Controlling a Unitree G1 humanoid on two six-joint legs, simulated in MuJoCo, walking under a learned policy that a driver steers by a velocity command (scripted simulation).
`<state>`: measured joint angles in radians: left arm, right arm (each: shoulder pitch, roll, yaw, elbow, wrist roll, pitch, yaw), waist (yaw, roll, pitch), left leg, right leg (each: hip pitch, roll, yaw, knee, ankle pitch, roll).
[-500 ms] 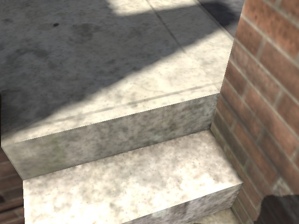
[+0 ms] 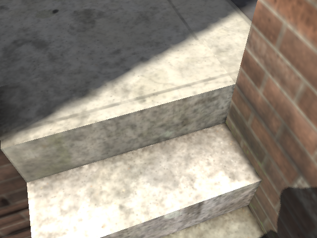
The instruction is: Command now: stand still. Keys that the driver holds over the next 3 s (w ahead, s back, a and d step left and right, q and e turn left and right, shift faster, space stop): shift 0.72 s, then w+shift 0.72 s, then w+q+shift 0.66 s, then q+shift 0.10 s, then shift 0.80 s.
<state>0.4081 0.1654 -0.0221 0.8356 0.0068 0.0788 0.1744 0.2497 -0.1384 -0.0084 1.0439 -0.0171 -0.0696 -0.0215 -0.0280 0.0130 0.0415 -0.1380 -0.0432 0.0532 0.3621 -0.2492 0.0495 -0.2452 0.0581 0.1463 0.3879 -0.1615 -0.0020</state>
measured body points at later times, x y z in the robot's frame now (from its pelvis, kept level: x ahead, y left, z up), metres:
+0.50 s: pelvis +0.00 +0.00 +0.00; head +0.03 +0.00 +0.45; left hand -0.02 +0.23 -0.15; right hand +0.00 -0.21 -0.16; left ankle -0.04 +0.08 -0.74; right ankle +0.03 -0.12 -0.74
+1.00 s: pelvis +0.04 +0.00 -0.02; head +0.06 -0.03 +0.43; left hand +0.19 +0.21 -0.12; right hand +0.03 -0.21 -0.19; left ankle -0.04 +0.08 -0.74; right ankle +0.00 -0.10 -0.54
